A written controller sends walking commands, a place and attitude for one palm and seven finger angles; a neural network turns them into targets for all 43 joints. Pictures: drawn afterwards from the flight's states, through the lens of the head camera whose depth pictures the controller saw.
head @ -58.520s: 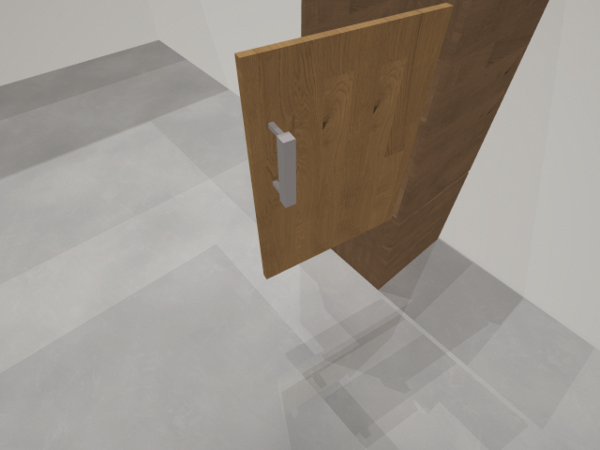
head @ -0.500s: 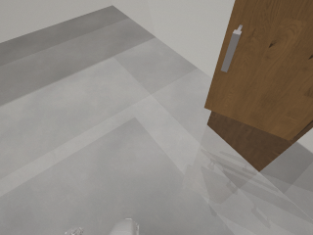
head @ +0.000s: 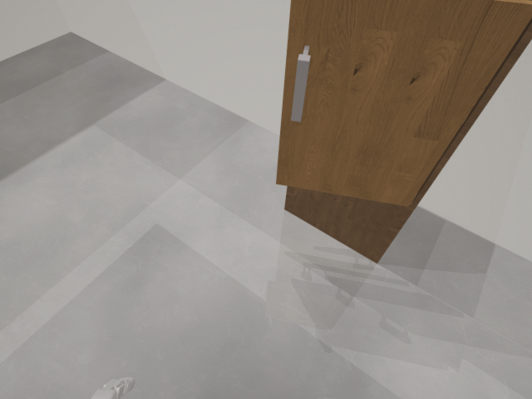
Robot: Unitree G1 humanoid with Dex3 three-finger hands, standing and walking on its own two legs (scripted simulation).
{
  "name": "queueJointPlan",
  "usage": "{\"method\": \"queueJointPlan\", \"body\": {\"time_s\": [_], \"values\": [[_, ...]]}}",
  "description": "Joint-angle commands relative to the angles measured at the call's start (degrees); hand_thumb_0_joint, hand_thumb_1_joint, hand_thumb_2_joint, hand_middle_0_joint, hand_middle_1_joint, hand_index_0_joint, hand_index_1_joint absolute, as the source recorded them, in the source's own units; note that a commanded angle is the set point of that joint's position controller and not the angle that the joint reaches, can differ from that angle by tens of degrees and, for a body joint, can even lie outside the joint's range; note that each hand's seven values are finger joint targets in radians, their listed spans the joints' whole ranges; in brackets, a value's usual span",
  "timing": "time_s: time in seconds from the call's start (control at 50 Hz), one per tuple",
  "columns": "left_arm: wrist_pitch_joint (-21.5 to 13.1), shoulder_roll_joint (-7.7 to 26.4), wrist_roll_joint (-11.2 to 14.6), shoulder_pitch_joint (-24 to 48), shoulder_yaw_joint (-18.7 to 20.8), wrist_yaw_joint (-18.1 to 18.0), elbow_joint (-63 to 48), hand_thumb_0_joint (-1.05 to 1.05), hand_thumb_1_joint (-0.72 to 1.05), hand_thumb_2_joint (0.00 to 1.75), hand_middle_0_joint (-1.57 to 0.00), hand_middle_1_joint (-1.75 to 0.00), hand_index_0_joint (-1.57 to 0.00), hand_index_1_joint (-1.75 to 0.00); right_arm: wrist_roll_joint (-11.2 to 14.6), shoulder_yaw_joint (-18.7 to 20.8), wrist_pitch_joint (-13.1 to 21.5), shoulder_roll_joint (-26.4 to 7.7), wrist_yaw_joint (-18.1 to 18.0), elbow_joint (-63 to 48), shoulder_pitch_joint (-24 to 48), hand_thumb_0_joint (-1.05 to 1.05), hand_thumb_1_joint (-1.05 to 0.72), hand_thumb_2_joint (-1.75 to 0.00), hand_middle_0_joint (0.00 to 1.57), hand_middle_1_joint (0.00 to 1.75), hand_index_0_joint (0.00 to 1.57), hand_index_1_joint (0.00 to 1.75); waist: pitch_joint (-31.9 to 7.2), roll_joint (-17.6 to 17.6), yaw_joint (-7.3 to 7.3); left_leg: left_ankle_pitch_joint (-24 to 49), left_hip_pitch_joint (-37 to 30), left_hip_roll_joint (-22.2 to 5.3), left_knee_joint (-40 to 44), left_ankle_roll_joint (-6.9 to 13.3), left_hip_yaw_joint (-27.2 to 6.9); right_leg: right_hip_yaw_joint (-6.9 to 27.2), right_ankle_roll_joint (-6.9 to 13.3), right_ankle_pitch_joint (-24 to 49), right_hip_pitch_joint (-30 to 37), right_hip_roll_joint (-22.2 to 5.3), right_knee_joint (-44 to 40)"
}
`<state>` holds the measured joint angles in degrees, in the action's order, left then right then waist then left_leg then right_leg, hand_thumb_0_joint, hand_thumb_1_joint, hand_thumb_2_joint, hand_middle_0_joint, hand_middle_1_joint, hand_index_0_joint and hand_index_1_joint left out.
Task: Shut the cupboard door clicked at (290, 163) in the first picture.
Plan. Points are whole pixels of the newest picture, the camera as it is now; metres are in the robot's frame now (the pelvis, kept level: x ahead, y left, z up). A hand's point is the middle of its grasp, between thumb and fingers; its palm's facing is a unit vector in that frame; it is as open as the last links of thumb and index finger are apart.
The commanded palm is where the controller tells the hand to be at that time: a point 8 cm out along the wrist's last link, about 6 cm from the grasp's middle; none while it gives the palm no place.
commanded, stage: turn to face it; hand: left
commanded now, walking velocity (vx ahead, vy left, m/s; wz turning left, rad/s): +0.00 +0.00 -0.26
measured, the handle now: (301, 84) +0.73 -0.05 +0.05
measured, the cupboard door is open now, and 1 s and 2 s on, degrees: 24 24 24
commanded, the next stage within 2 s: take the last steps up to it in 0.08 s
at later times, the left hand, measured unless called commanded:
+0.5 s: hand out of the picture +0.12 +0.17 -0.18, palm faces -0.13 -0.98 -0.14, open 7.4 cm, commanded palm none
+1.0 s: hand (246, 317) +0.28 +0.05 -0.17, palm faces -0.14 -0.97 -0.20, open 7.2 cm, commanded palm none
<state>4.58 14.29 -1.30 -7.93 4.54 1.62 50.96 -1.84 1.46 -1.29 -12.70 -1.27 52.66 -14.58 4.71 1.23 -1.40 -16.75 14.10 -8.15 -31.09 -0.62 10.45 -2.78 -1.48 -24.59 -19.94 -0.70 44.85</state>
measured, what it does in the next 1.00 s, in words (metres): walks ahead: right foot, then left foot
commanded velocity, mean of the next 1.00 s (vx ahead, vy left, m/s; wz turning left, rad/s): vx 0.20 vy -0.07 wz -0.11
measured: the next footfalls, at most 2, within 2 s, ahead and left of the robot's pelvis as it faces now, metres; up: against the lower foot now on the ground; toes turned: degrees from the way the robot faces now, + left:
right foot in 0.06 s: +0.03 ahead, -0.14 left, +0.00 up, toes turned -4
left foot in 0.36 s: +0.08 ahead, +0.10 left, +0.00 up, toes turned +1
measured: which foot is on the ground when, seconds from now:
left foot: down 0.00-0.06, up 0.08-0.34, down 0.36-0.80, up 0.82-1.00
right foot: up 0.00-0.04, down 0.06-0.36, up 0.38-0.78, down 0.80-1.00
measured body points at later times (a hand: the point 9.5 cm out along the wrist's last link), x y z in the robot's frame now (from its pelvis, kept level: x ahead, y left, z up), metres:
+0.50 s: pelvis +0.05 +0.00 +0.00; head +0.06 +0.02 +0.45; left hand +0.13 +0.23 -0.16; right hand +0.01 -0.25 -0.13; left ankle +0.04 +0.10 -0.74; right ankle +0.00 -0.14 -0.66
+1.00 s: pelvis +0.18 -0.12 +0.00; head +0.21 -0.12 +0.45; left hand +0.29 +0.10 -0.15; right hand +0.14 -0.35 -0.15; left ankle +0.19 +0.00 -0.69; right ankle +0.18 -0.21 -0.74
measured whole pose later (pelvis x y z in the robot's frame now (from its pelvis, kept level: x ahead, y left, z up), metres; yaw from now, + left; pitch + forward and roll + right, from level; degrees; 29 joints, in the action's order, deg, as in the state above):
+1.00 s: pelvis +0.18 -0.12 +0.00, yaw -9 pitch +1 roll -1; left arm -2.2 9.6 -1.3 -10.4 3.2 -1.1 59.3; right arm -1.5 2.4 -0.1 -9.4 -0.7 60.2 -16.8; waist 2.6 1.0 -2.2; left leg -23.0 25.3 -6.0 -54.2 -1.0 5.2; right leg -8.7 3.1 -12.3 -13.6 0.7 25.0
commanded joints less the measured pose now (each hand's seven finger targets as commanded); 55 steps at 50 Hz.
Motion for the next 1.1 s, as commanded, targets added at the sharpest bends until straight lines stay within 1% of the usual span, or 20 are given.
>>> {"method": "queueJointPlan", "body": {"time_s": [0.0,0.02,0.04,0.1,0.16,0.26,0.3,0.32,0.34,0.36,0.42,0.48,0.66,0.74,0.76,0.78,0.8,0.88,1.02,1.08], "values": [[-2.87,5.72,-0.13,-6.88,0.76,-0.53,-2.05,0.0,0.9,0.9,-0.2,-0.3,-0.2,-0.3,0.88,3.66,0.75,-10.66,-0.03,-2.51,-0.34,0.0,-0.9,-0.9,0.2,0.3,0.2,0.3,-8.91,3.44,3.18,14.62,1.76,-7.28,-2.44,1.81,-4.68,1.9,2.17,17.62,15.85,-2.46,-22.89],[-3.63,11.25,-0.68,-8.61,1.65,-1.25,-1.26,0.0,0.9,0.9,-0.2,-0.3,-0.2,-0.3,1.31,2.87,0.61,-6.39,0.28,-4.0,0.03,0.0,-0.9,-0.9,0.2,0.3,0.2,0.3,-8.82,-13.0,3.93,-6.32,14.12,0.45,-12.53,-2.05,0.54,18.04,6.73,28.73,22.49,-15.77,-27.13],[-3.59,13.84,-0.1,-10.06,1.59,-1.6,-0.68,0.0,0.9,0.9,-0.2,-0.3,-0.2,-0.3,1.14,2.2,-0.15,-5.56,0.18,-5.31,2.69,0.0,-0.9,-0.9,0.2,0.3,0.2,0.3,-6.89,-15.02,5.51,-19.71,17.46,3.85,-23.51,-2.58,-4.14,22.87,12.49,35.51,17.21,-22.16,-27.23],[-3.77,9.26,-0.13,-4.35,1.22,-2.92,-1.07,0.0,0.9,0.9,-0.2,-0.3,-0.2,-0.3,1.04,2.32,-0.53,-6.56,-0.49,-2.9,2.08,0.0,-0.9,-0.9,0.2,0.3,0.2,0.3,-5.48,-16.3,2.54,-12.98,21.18,2.66,-33.23,-2.8,-10.78,18.82,14.44,37.88,15.68,-17.09,-25.13],[-3.9,7.59,-0.24,-1.61,0.6,-2.91,-1.6,0.0,0.9,0.9,-0.2,-0.3,-0.2,-0.3,1.07,1.88,-0.52,-4.76,0.15,-1.01,-0.23,0.0,-0.9,-0.9,0.2,0.3,0.2,0.3,-6.58,-10.75,0.72,-8.23,14.54,3.43,-27.53,-3.33,-8.54,11.6,12.07,37.34,11.74,-13.25,-24.04],[-4.0,8.11,-0.47,-2.93,1.19,-1.94,0.2,0.0,0.9,0.9,-0.2,-0.3,-0.2,-0.3,0.41,1.75,0.68,-3.45,0.6,-1.29,-1.21,0.0,-0.9,-0.9,0.2,0.3,0.2,0.3,-4.68,-11.85,1.14,-7.56,8.13,4.58,-10.11,-2.62,-5.53,14.96,12.31,7.26,8.81,-11.71,-27.82],[-3.79,6.95,0.18,-1.54,1.05,-1.47,0.37,0.0,0.9,0.9,-0.2,-0.3,-0.2,-0.3,0.17,1.59,1.86,-3.81,0.29,0.62,-6.81,0.0,-0.9,-0.9,0.2,0.3,0.2,0.3,-3.82,-7.94,-1.99,-0.1,-6.15,5.78,3.22,-2.11,-3.66,13.63,9.61,-3.19,-1.55,-8.33,-24.34],[-3.53,3.84,0.45,-1.73,0.38,-1.05,-0.26,0.0,0.9,0.9,-0.2,-0.3,-0.2,-0.3,-0.25,2.21,2.49,-7.09,-0.13,1.97,-11.63,0.0,-0.9,-0.9,0.2,0.3,0.2,0.3,-4.2,3.03,-3.89,-7.58,-12.91,0.12,11.14,-0.18,-12.84,10.05,6.72,-7.23,-9.22,-3.28,-14.67],[-3.36,-0.04,0.71,-2.21,-0.36,-0.54,-1.99,0.0,0.9,0.9,-0.2,-0.3,-0.2,-0.3,-1.24,3.52,2.77,-13.26,-0.61,2.88,-16.02,0.0,-0.9,-0.9,0.2,0.3,0.2,0.3,-3.35,19.94,-5.09,-21.01,-15.3,-15.67,19.93,5.01,-33.75,0.76,3.09,-10.19,-18.78,4.07,2.41],[-3.69,2.64,-0.16,2.21,-0.12,0.0,-4.08,0.0,0.9,0.9,-0.2,-0.3,-0.2,-0.3,-0.8,3.77,2.78,-15.05,-1.04,2.41,-17.0,0.0,-0.9,-0.9,0.2,0.3,0.2,0.3,-0.72,13.56,-6.13,-27.14,-10.46,-21.36,24.04,9.33,-41.73,4.35,3.42,-8.49,-21.01,0.86,10.92],[-3.71,2.72,-1.0,0.77,1.09,1.19,-1.39,0.0,0.9,0.9,-0.2,-0.3,-0.2,-0.3,-0.63,2.27,3.69,-9.53,-1.11,1.06,-8.58,0.0,-0.9,-0.9,0.2,0.3,0.2,0.3,3.44,7.56,-1.2,-15.3,-3.28,-14.53,24.23,6.1,-27.19,5.44,2.14,4.39,-20.43,-2.58,21.86],[-3.6,0.43,-0.53,-1.28,0.51,1.46,0.56,0.0,0.9,0.9,-0.2,-0.3,-0.2,-0.3,-0.32,1.59,4.74,-6.92,-1.34,2.42,-10.23,0.0,-0.9,-0.9,0.2,0.3,0.2,0.3,0.57,6.66,-0.67,5.6,-8.12,-11.02,20.82,5.51,-14.39,3.96,0.92,9.74,-18.75,-2.61,18.76],[-4.26,-0.63,-0.13,5.01,-0.84,1.29,0.59,0.0,0.9,0.9,-0.2,-0.3,-0.2,-0.3,-0.51,2.41,4.1,-6.4,-0.53,6.85,-14.45,0.0,-0.9,-0.9,0.2,0.3,0.2,0.3,2.13,9.14,-2.58,15.88,-8.86,-11.1,17.55,6.55,-6.47,-2.32,1.69,11.83,-9.98,-2.71,-4.46],[-5.77,2.96,-0.22,-10.65,0.53,0.69,6.42,0.0,0.9,0.9,-0.2,-0.3,-0.2,-0.3,0.43,2.81,3.62,-7.19,-0.13,7.07,-10.32,0.0,-0.9,-0.9,0.2,0.3,0.2,0.3,-5.73,2.92,5.23,19.6,-2.24,-6.47,0.14,2.79,-1.32,-3.66,3.84,15.18,16.59,0.36,-17.34],[-6.61,8.11,-0.56,-18.2,1.65,-0.22,8.87,0.0,0.9,0.9,-0.2,-0.3,-0.2,-0.3,1.12,2.17,3.66,-3.73,0.69,6.49,-10.85,0.0,-0.9,-0.9,0.2,0.3,0.2,0.3,-9.71,-9.18,8.29,7.76,10.48,-1.0,-14.0,0.89,2.14,8.01,7.55,9.57,29.93,-9.52,-21.85],[-6.85,11.66,-0.01,-22.46,2.36,-1.08,10.29,0.0,0.9,0.9,-0.2,-0.3,-0.2,-0.3,1.71,1.39,3.51,-0.03,0.5,4.3,-9.35,0.0,-0.9,-0.9,0.2,0.3,0.2,0.3,-11.51,-18.71,8.97,-20.94,19.02,5.59,-30.26,-0.04,-0.62,26.1,13.01,9.12,31.24,-22.01,-29.4],[-6.7,11.13,0.58,-18.97,1.83,-1.67,9.7,0.0,0.9,0.9,-0.2,-0.3,-0.2,-0.3,1.66,1.7,2.98,-1.42,0.39,3.91,-6.96,0.0,-0.9,-0.9,0.2,0.3,0.2,0.3,-8.96,-14.37,7.83,-18.98,20.91,3.36,-37.15,0.93,-7.19,26.63,14.48,2.8,23.76,-22.64,-33.32],[-6.9,1.66,0.09,-4.57,-0.66,-2.6,6.22,0.0,0.9,0.9,-0.2,-0.3,-0.2,-0.3,0.27,1.55,2.09,0.78,0.69,6.2,-7.85,0.0,-0.9,-0.9,0.2,0.3,0.2,0.3,-4.38,-7.51,0.02,-6.49,14.28,-0.4,-31.54,0.11,-8.63,8.74,12.35,12.08,7.67,-15.41,-32.94],[-7.72,0.58,0.45,-6.2,-1.39,-2.56,8.25,0.0,0.9,0.9,-0.2,-0.3,-0.2,-0.3,0.41,0.08,2.47,2.98,0.81,5.97,-6.47,0.0,-0.9,-0.9,0.2,0.3,0.2,0.3,-4.43,-4.87,-0.68,2.19,3.12,3.61,-3.26,-0.85,-5.3,5.13,11.89,25.22,7.87,-12.43,-28.33],[-6.86,-2.51,1.08,-8.76,-2.9,-3.42,8.79,0.0,0.9,0.9,-0.2,-0.3,-0.2,-0.3,0.63,-0.34,3.56,-1.66,-0.01,6.94,-6.58,0.0,-0.9,-0.9,0.2,0.3,0.2,0.3,-6.43,5.9,0.47,38.44,-8.33,-4.0,5.88,2.73,-13.74,1.25,3.56,21.93,5.23,-5.61,-21.92]]}}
